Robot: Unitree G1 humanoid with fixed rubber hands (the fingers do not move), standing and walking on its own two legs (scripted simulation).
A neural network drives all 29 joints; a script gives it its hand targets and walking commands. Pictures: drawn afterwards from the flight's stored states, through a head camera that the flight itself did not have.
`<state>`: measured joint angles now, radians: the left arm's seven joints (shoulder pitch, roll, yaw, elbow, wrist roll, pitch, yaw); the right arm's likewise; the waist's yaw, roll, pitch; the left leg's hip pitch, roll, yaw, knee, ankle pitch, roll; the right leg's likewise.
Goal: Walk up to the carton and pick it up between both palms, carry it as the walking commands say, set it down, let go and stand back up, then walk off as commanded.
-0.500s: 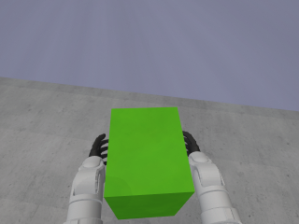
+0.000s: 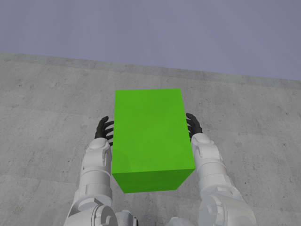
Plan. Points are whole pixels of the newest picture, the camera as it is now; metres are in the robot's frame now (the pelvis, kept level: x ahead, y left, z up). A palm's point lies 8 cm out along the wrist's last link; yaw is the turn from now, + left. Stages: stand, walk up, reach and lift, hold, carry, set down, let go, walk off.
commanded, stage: set down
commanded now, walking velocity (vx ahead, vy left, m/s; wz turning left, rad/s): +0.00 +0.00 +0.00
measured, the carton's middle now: (149, 146) +0.34 +0.02 -0.04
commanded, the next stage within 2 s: none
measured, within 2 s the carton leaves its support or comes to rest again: neither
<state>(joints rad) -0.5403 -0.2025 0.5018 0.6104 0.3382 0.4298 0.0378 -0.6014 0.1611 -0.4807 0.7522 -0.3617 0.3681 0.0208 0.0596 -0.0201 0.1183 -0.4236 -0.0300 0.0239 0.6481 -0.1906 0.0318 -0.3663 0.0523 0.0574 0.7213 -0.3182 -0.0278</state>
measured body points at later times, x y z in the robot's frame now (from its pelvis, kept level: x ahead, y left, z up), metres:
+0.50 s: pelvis +0.01 -0.01 -0.05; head +0.19 +0.01 +0.37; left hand +0.37 +0.17 -0.12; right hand +0.41 -0.10 -0.12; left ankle +0.10 +0.10 -0.72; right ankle +0.04 -0.11 -0.72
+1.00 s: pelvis -0.01 +0.00 -0.13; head +0.19 +0.02 +0.27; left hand +0.40 +0.17 -0.21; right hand +0.43 -0.10 -0.20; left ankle +0.10 +0.10 -0.72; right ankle +0.04 -0.11 -0.72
